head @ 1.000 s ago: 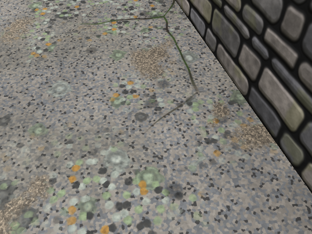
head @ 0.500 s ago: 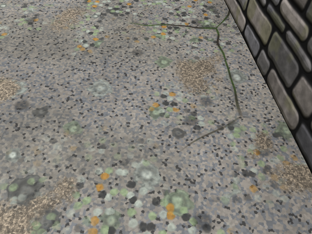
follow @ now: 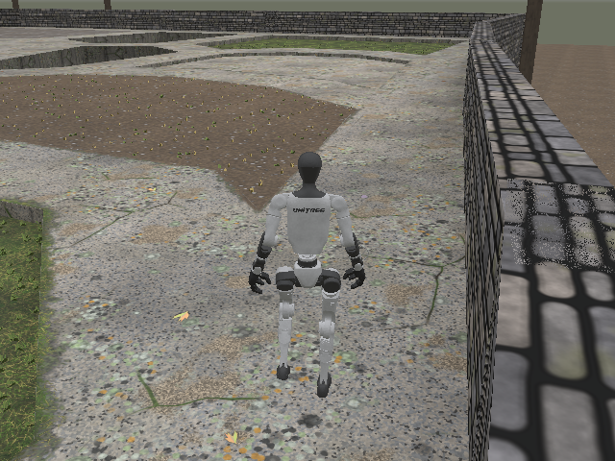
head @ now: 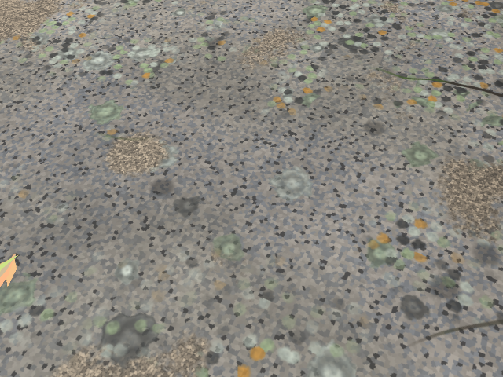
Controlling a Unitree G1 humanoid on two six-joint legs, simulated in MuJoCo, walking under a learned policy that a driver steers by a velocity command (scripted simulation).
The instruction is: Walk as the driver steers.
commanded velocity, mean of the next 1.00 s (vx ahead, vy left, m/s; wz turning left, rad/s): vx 0.46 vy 0.00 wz -0.23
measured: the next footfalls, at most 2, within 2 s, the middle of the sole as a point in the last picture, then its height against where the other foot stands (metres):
left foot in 0.26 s outside the picture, level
right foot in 0.80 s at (306, 347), level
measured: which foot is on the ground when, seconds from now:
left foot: up 0.00-0.24, down 0.26-0.82, up 0.84-1.00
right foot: down 0.00-0.28, up 0.30-0.78, down 0.80-1.00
